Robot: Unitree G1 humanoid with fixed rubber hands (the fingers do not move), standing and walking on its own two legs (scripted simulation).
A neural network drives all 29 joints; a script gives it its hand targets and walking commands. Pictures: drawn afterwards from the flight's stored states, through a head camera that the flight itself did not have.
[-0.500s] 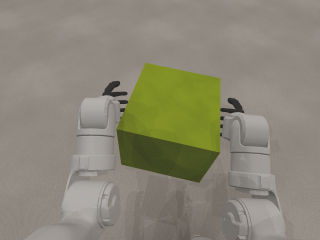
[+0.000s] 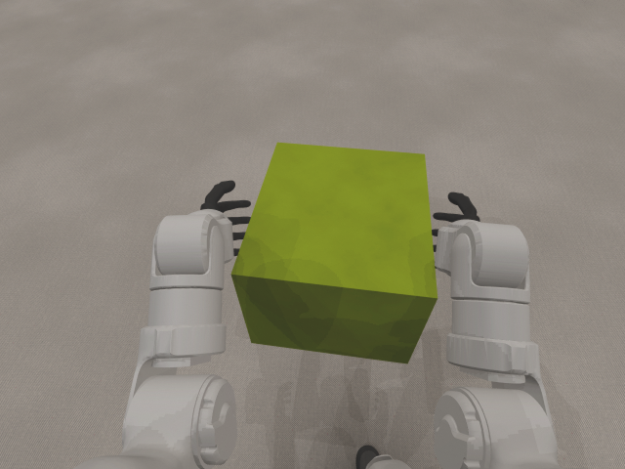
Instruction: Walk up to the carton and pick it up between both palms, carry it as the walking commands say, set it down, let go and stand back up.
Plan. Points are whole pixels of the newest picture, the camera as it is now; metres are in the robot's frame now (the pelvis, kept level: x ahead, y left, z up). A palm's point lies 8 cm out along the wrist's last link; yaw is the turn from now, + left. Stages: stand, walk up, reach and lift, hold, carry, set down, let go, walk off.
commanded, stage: carry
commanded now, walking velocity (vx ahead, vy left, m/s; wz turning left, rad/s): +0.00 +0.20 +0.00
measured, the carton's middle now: (339, 247) +0.42 -0.02 +0.01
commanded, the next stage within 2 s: none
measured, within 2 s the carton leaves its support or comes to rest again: neither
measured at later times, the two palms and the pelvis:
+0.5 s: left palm (148, 309) +0.28 +0.20 +0.09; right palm (427, 329) +0.25 -0.10 +0.11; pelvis -0.04 +0.07 +0.01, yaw -4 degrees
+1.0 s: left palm (173, 350) +0.24 +0.17 +0.07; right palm (458, 398) +0.19 -0.13 +0.06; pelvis -0.07 +0.07 -0.01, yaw -6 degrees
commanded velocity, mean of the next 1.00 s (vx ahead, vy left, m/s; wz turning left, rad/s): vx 0.00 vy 0.20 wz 0.00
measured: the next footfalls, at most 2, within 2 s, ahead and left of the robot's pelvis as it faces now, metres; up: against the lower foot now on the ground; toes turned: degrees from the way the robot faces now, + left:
left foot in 0.06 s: +0.02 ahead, +0.08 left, +0.00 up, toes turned +5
right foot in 0.82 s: -0.07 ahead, -0.13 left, +0.00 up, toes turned -11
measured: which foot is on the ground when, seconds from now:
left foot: up 0.00-0.04, down 0.06-0.82, up 0.84-1.00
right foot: down 0.00-0.08, up 0.10-0.80, down 0.82-1.00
